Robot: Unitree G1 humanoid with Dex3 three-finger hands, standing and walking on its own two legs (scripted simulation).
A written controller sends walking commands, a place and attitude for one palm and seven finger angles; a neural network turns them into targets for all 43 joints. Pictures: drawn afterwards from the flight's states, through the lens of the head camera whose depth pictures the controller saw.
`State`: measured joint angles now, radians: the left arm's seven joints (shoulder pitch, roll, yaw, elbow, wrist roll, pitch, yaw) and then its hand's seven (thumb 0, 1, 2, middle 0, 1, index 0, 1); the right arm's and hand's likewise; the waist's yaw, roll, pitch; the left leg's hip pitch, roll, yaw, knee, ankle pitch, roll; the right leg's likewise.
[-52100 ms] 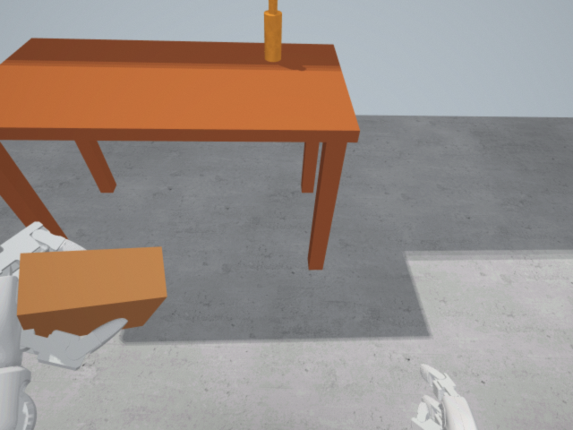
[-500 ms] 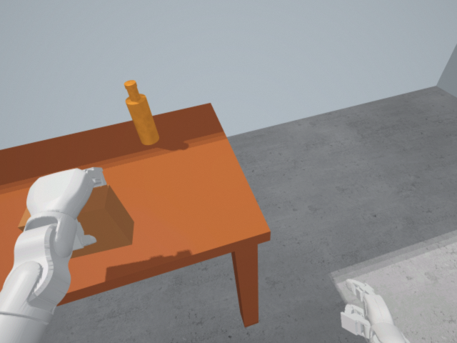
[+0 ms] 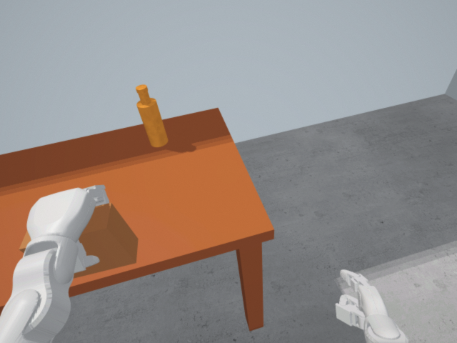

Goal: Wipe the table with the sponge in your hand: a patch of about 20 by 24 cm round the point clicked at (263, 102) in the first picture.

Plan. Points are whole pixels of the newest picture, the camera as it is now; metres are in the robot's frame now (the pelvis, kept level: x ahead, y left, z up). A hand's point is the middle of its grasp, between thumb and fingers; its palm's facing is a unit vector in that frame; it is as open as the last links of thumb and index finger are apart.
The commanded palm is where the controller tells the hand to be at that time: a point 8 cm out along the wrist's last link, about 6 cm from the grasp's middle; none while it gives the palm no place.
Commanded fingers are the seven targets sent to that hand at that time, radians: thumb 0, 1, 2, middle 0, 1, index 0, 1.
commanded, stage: bring the sponge back beside the body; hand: left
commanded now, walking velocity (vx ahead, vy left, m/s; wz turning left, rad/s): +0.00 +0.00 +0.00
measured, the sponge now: (91, 248) +0.23 +0.29 +0.07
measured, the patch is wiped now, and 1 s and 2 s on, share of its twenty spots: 0.95 0.95 0.95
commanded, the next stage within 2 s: step back with the hand held close in 0.90 s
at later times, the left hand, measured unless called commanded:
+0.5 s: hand (80, 259) +0.19 +0.27 +0.11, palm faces +0.04 -0.10 -0.99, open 9.6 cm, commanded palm +0.16 +0.27 +0.18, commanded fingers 0.00 0.10 1.30 -1.20 -1.60 -1.20 -1.60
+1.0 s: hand (78, 260) +0.19 +0.27 +0.11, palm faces +0.06 -0.10 -0.99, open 9.6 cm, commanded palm +0.16 +0.27 +0.17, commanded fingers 0.00 0.10 1.30 -1.20 -1.60 -1.20 -1.60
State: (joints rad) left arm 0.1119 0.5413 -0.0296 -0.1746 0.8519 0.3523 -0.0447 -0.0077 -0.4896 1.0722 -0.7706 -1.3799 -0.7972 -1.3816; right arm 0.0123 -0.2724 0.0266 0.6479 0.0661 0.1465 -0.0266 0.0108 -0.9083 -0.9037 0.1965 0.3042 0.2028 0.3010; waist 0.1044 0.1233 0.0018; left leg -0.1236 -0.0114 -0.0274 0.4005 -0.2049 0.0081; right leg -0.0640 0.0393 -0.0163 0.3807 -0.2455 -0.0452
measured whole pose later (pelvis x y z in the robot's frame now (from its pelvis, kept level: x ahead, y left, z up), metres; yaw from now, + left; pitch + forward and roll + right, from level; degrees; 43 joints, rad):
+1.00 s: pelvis +0.00 -0.01 +0.00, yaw -1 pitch -6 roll +0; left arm 0.35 0.54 0.00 -0.35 0.83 0.36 0.00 -0.01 -0.49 1.07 -0.77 -1.38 -0.80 -1.38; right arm 0.02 -0.27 0.02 0.64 0.05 0.11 -0.04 0.01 -0.91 -0.90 0.20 0.30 0.20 0.30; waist 0.11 0.12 0.00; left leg -0.11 0.01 -0.02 0.42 -0.22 0.00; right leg -0.05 0.06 0.00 0.40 -0.25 -0.06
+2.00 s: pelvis -0.12 +0.04 -0.03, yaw +3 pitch -1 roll -4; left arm 0.45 0.40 0.35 -0.54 -0.02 -0.15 0.12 -0.01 -0.50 1.08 -0.77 -1.39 -0.80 -1.39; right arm 0.19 -0.20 -0.01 0.57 0.01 -0.02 -0.06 0.01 -0.91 -0.90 0.20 0.30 0.21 0.30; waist -0.02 0.03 0.00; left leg -0.52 0.03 0.01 0.64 -0.11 0.06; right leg -0.46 0.07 -0.01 0.93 -0.39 0.02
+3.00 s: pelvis -0.34 +0.03 -0.02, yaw -1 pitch -3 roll +1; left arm 0.48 0.36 0.31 -0.43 -0.03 -0.13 0.12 -0.01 -0.50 1.08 -0.78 -1.39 -0.80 -1.39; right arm 0.27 -0.21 -0.01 0.69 0.00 -0.07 -0.07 0.01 -0.91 -0.90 0.20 0.30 0.20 0.30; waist -0.01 0.00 -0.06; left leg -0.44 0.02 -0.01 0.96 -0.42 0.02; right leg -0.32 0.02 -0.07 0.60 -0.22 -0.08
